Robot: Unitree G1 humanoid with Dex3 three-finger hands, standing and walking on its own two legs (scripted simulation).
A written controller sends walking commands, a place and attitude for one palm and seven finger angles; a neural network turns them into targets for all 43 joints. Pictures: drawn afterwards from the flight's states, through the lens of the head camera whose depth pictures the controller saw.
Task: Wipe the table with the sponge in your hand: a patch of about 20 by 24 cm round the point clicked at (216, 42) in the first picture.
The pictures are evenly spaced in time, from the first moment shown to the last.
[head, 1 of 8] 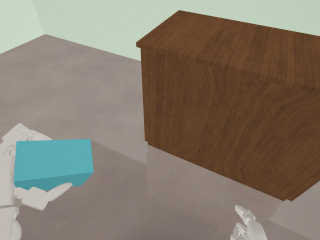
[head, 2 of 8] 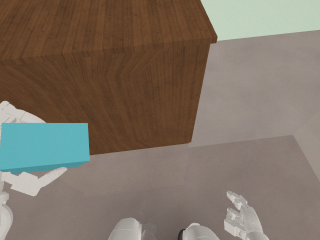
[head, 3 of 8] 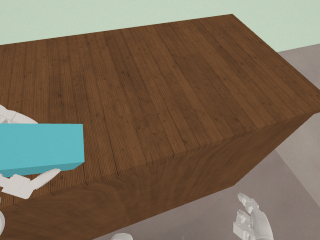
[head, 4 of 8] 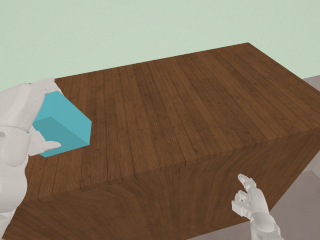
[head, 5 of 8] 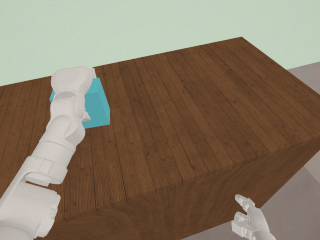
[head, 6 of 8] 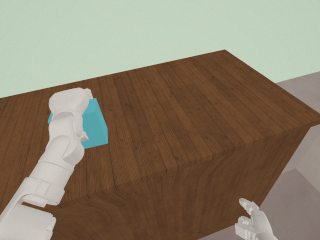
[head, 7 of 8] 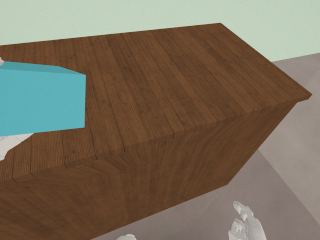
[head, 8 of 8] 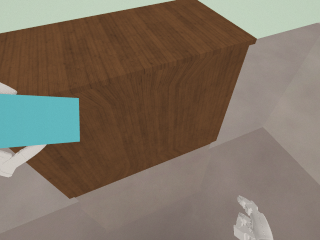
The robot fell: no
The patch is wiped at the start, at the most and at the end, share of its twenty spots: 0.00 1.00 1.00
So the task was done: yes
